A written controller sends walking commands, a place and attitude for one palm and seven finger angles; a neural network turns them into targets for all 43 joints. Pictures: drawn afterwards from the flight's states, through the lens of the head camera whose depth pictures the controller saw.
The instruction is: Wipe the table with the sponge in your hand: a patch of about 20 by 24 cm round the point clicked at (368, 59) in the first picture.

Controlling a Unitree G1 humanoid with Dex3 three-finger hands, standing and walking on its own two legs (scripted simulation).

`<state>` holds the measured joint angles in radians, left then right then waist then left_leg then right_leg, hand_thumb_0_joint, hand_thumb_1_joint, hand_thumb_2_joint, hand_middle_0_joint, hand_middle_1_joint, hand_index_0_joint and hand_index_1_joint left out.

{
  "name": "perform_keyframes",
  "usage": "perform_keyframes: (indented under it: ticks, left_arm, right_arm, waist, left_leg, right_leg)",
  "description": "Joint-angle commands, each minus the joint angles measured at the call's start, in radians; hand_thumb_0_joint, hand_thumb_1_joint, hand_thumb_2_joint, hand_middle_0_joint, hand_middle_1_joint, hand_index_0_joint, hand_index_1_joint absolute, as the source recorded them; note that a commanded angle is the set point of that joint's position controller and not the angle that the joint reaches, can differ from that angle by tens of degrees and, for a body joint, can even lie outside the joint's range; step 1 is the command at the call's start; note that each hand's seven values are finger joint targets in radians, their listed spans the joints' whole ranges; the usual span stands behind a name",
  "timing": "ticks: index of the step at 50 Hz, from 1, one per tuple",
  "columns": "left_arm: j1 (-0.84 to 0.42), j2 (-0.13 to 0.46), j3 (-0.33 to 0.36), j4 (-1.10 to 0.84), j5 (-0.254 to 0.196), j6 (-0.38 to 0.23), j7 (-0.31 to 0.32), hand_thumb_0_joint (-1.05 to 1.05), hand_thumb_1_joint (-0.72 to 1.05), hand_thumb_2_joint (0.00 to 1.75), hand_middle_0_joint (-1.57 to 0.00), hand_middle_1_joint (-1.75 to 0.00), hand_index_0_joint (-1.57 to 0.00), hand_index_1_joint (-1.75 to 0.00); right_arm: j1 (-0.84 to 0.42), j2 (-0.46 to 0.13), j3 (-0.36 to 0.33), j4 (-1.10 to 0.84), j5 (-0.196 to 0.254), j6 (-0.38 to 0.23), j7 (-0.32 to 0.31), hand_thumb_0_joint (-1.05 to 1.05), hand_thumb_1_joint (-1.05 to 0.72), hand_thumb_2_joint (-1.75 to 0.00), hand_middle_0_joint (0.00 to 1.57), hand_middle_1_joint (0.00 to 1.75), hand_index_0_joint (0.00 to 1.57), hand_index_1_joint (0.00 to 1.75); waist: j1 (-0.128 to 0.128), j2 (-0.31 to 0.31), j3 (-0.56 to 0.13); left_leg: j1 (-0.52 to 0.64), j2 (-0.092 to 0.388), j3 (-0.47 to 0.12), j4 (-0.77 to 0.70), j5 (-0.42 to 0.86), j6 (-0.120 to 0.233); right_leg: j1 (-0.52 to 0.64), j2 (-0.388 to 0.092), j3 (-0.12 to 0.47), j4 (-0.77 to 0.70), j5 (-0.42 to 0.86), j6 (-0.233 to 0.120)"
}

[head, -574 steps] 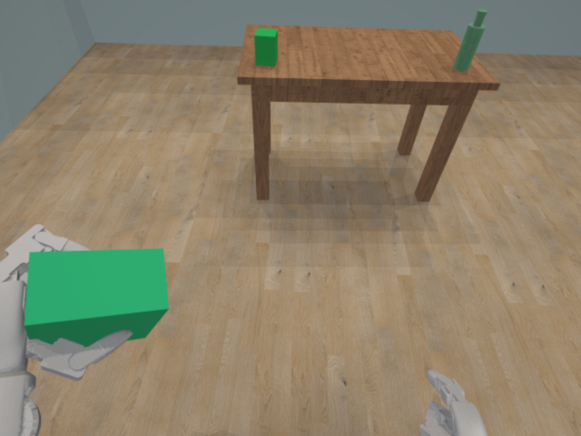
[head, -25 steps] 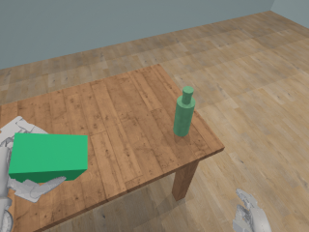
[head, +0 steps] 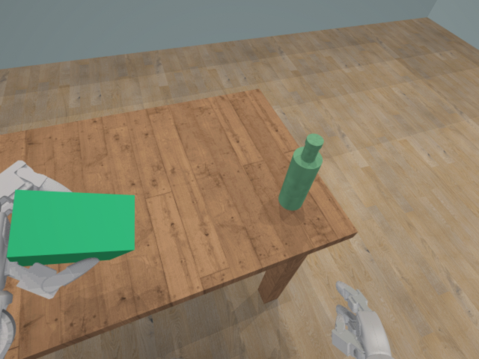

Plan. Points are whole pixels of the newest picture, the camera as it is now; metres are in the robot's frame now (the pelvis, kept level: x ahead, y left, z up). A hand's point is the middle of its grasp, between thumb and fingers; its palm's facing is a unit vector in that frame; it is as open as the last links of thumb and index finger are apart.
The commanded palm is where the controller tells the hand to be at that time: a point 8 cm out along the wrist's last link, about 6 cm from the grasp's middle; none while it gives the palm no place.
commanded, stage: look again from close up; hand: left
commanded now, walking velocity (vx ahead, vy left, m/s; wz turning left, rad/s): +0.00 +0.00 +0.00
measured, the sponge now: (88, 231) +0.24 +0.22 +0.13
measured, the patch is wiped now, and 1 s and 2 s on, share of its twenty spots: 0.00 0.00 0.00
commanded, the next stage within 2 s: come to a stop and stand still in 0.10 s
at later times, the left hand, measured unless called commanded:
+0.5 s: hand (61, 229) +0.23 +0.24 +0.15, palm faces +0.30 -0.86 -0.41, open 10.5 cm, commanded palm +0.17 +0.29 +0.18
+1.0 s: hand (52, 229) +0.23 +0.25 +0.14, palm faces +0.34 -0.86 -0.39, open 10.5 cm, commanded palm +0.16 +0.29 +0.18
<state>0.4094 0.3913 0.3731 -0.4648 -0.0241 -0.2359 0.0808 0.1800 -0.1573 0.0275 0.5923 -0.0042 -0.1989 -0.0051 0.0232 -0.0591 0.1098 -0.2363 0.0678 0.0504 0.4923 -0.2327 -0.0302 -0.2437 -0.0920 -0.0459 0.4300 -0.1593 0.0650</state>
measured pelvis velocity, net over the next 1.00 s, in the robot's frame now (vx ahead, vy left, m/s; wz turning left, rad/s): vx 0.00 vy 0.01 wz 0.00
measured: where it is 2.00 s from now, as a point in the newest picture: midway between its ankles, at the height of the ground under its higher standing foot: outside the picture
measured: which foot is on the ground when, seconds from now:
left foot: down 0.00-1.00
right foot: down 0.00-1.00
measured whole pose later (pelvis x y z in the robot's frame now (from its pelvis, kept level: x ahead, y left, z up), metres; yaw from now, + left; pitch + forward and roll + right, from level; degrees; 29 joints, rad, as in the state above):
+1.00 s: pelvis +0.00 +0.01 +0.00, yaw +0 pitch -1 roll -1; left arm 0.42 0.38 0.37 -0.46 -0.03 -0.24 0.09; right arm 0.18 -0.18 0.01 0.58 0.00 -0.18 -0.01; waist 0.02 -0.07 0.12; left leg -0.23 0.07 0.05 0.50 -0.24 -0.02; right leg -0.23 -0.09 -0.04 0.42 -0.15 0.07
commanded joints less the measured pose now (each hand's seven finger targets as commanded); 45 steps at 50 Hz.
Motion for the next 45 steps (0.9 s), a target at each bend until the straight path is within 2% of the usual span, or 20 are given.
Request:
perform_keyframes:
  ticks: [1,2,11,12,13,14,15,16,18,20,22,24,26,27,29,31,32,37,40,45]
  left_arm:
    - [-0.086,0.177,0.139,-0.316,-0.022,-0.072,0.026,0.00,0.10,1.30,-1.20,-1.60,-1.20,-1.60]
    - [-0.077,0.142,0.108,-0.311,-0.023,-0.072,0.025,0.00,0.10,1.30,-1.20,-1.60,-1.20,-1.60]
    - [-0.015,0.158,0.135,-0.276,-0.021,-0.054,0.039,0.00,0.10,1.30,-1.20,-1.60,-1.20,-1.60]
    - [-1.018,0.865,0.634,-0.434,0.123,-0.146,0.021,0.00,0.10,1.30,-1.20,-1.60,-1.20,-1.60]
    - [-0.381,0.245,0.229,0.158,0.030,-0.103,-0.017,0.00,0.10,1.30,-1.20,-1.60,-1.20,-1.60]
    - [-0.199,0.216,0.181,-0.029,0.003,-0.100,0.000,0.00,0.10,1.30,-1.20,-1.60,-1.20,-1.60]
    - [-0.145,0.145,0.126,0.014,-0.012,-0.085,0.004,0.00,0.10,1.30,-1.20,-1.60,-1.20,-1.60]
    - [-0.106,0.079,0.065,-0.025,-0.028,-0.088,0.001,0.00,0.10,1.30,-1.20,-1.60,-1.20,-1.60]
    - [-0.060,0.100,0.041,-0.150,-0.026,-0.091,0.003,0.00,0.10,1.30,-1.20,-1.60,-1.20,-1.60]
    - [-0.020,0.123,0.048,-0.171,-0.028,-0.084,0.010,0.00,0.10,1.30,-1.20,-1.60,-1.20,-1.60]
    - [-0.005,0.135,0.076,-0.169,-0.031,-0.078,0.025,0.00,0.10,1.30,-1.20,-1.60,-1.20,-1.60]
    - [-0.038,0.202,0.151,-0.195,-0.034,-0.083,0.033,0.00,0.10,1.30,-1.20,-1.60,-1.20,-1.60]
    - [-0.102,0.260,0.210,-0.239,-0.039,-0.091,0.043,0.00,0.10,1.30,-1.20,-1.60,-1.20,-1.60]
    - [-0.106,0.209,0.172,-0.208,-0.039,-0.098,0.040,0.00,0.10,1.30,-1.20,-1.60,-1.20,-1.60]
    - [-0.143,0.209,0.169,-0.215,-0.036,-0.105,0.042,0.00,0.10,1.30,-1.20,-1.60,-1.20,-1.60]
    - [-0.166,0.203,0.159,-0.233,-0.033,-0.108,0.044,0.00,0.10,1.30,-1.20,-1.60,-1.20,-1.60]
    - [-0.162,0.158,0.117,-0.204,-0.028,-0.109,0.041,0.00,0.10,1.30,-1.20,-1.60,-1.20,-1.60]
    - [-0.120,0.097,0.049,-0.178,-0.015,-0.093,0.036,0.00,0.10,1.30,-1.20,-1.60,-1.20,-1.60]
    - [-0.098,0.116,0.072,-0.173,-0.013,-0.081,0.032,0.00,0.10,1.30,-1.20,-1.60,-1.20,-1.60]
    - [-0.082,0.154,0.127,-0.220,-0.021,-0.080,0.032,0.00,0.10,1.30,-1.20,-1.60,-1.20,-1.60]
  right_arm:
    - [-0.078,-0.151,-0.068,-0.147,0.012,-0.046,-0.018,0.00,-0.90,-0.90,0.20,0.30,0.20,0.30]
    - [-0.066,-0.148,-0.068,-0.151,0.009,-0.045,-0.019,0.00,-0.90,-0.90,0.20,0.30,0.20,0.30]
    - [-0.077,-0.157,-0.078,-0.144,0.012,-0.028,-0.022,0.00,-0.90,-0.90,0.20,0.30,0.20,0.30]
    - [0.021,-0.175,-0.084,-0.094,-0.064,-0.054,-0.027,0.00,-0.90,-0.90,0.20,0.30,0.20,0.30]
    - [0.022,-0.072,-0.064,-0.035,-0.029,-0.050,-0.032,0.00,-0.90,-0.90,0.20,0.30,0.20,0.30]
    - [0.018,-0.146,-0.090,-0.128,-0.008,-0.050,-0.026,0.00,-0.90,-0.90,0.20,0.30,0.20,0.30]
    - [0.010,-0.165,-0.098,-0.127,0.005,-0.052,-0.022,0.00,-0.90,-0.90,0.20,0.30,0.20,0.30]
    - [-0.046,-0.161,-0.096,-0.127,0.018,-0.056,-0.013,0.00,-0.90,-0.90,0.20,0.30,0.20,0.30]
    - [-0.039,-0.167,-0.087,-0.149,0.011,-0.048,0.008,0.00,-0.90,-0.90,0.20,0.30,0.20,0.30]
    - [-0.045,-0.163,-0.085,-0.156,0.015,-0.050,0.010,0.00,-0.90,-0.90,0.20,0.30,0.20,0.30]
    - [-0.056,-0.156,-0.076,-0.164,0.019,-0.047,0.003,0.00,-0.90,-0.90,0.20,0.30,0.20,0.30]
    - [-0.054,-0.160,-0.079,-0.163,0.018,-0.045,-0.013,0.00,-0.90,-0.90,0.20,0.30,0.20,0.30]
    - [-0.073,-0.163,-0.076,-0.161,0.024,-0.041,-0.027,0.00,-0.90,-0.90,0.20,0.30,0.20,0.30]
    - [-0.065,-0.152,-0.070,-0.164,0.020,-0.040,-0.033,0.00,-0.90,-0.90,0.20,0.30,0.20,0.30]
    - [-0.053,-0.154,-0.071,-0.158,0.018,-0.046,-0.036,0.00,-0.90,-0.90,0.20,0.30,0.20,0.30]
    - [-0.072,-0.154,-0.069,-0.149,0.021,-0.056,-0.034,0.00,-0.90,-0.90,0.20,0.30,0.20,0.30]
    - [-0.053,-0.150,-0.064,-0.143,0.014,-0.057,-0.032,0.00,-0.90,-0.90,0.20,0.30,0.20,0.30]
    - [-0.042,-0.158,-0.069,-0.121,0.008,-0.062,-0.019,0.00,-0.90,-0.90,0.20,0.30,0.20,0.30]
    - [-0.039,-0.161,-0.076,-0.125,0.008,-0.051,-0.015,0.00,-0.90,-0.90,0.20,0.30,0.20,0.30]
    - [-0.054,-0.161,-0.077,-0.144,0.012,-0.030,-0.019,0.00,-0.90,-0.90,0.20,0.30,0.20,0.30]
  waist:
    - [0.000,0.153,-0.235]
    - [-0.001,0.130,-0.235]
    - [-0.001,0.135,-0.217]
    - [0.039,0.099,-0.142]
    - [0.002,0.035,-0.271]
    - [0.031,0.185,-0.225]
    - [0.013,0.194,-0.270]
    - [0.009,0.285,-0.284]
    - [0.021,0.192,-0.253]
    - [0.023,0.056,-0.224]
    - [0.015,0.015,-0.201]
    - [0.015,-0.014,-0.192]
    - [0.004,0.043,-0.171]
    - [0.003,0.071,-0.158]
    - [0.007,0.153,-0.159]
    - [0.004,0.183,-0.169]
    - [0.003,0.159,-0.158]
    - [0.000,0.084,-0.154]
    - [0.004,0.056,-0.145]
    - [0.005,0.093,-0.170]
  left_leg:
    - [-0.022,-0.016,-0.004,-0.112,0.100,0.023]
    - [-0.028,-0.015,-0.010,-0.105,0.113,0.022]
    - [-0.014,-0.011,-0.009,-0.108,0.119,0.016]
    - [-0.112,0.020,0.037,0.051,0.157,0.031]
    - [-0.010,-0.056,0.025,-0.040,0.114,0.024]
    - [0.045,-0.047,0.029,-0.042,0.192,0.007]
    - [0.065,-0.031,0.014,-0.061,0.201,0.016]
    - [0.099,-0.006,0.005,-0.078,0.257,0.032]
    - [0.007,0.007,-0.012,-0.085,0.267,0.027]
    - [-0.052,-0.004,-0.012,-0.094,0.156,0.023]
    - [-0.075,-0.013,-0.014,-0.117,0.069,0.026]
    - [-0.059,-0.026,-0.013,-0.112,0.016,0.021]
    - [-0.036,-0.025,-0.020,-0.130,-0.015,0.025]
    - [-0.058,-0.020,-0.025,-0.140,-0.039,0.031]
    - [-0.073,-0.020,-0.020,-0.147,-0.059,0.030]
    - [-0.049,-0.023,-0.008,-0.133,-0.088,0.033]
    - [-0.063,-0.027,-0.009,-0.125,-0.098,0.033]
    - [-0.032,-0.042,-0.001,-0.100,-0.085,0.024]
    - [-0.041,-0.043,0.000,-0.098,-0.062,0.018]
    - [-0.058,-0.029,-0.009,-0.119,0.005,0.020]
  right_leg:
    - [0.198,0.055,0.000,-0.006,0.183,-0.052]
    - [0.204,0.050,-0.006,-0.005,0.192,-0.054]
    - [0.177,0.048,0.004,-0.010,0.198,-0.055]
    - [0.079,-0.003,0.087,-0.043,0.173,-0.097]
    - [0.124,-0.040,0.085,-0.015,0.257,-0.146]
    - [0.125,-0.005,0.128,-0.030,0.328,-0.117]
    - [0.158,-0.008,0.086,-0.004,0.235,-0.107]
    - [0.136,0.010,0.053,0.022,0.185,-0.090]
    - [0.184,0.030,0.010,0.030,0.162,-0.073]
    - [0.199,0.034,0.004,0.011,0.116,-0.059]
    - [0.179,0.037,-0.012,0.000,0.061,-0.054]
    - [0.152,0.034,0.012,-0.025,0.035,-0.056]
    - [0.108,0.037,0.014,-0.026,-0.001,-0.056]
    - [0.116,0.033,0.006,-0.023,-0.017,-0.058]
    - [0.137,0.039,0.022,-0.017,-0.011,-0.060]
    - [0.124,0.032,0.035,-0.032,-0.019,-0.064]
    - [0.125,0.027,0.029,-0.046,-0.037,-0.065]
    - [0.088,0.027,0.038,-0.093,-0.098,-0.065]
    - [0.086,0.033,0.046,-0.099,-0.090,-0.063]
    - [0.152,0.049,0.016,-0.053,0.027,-0.055]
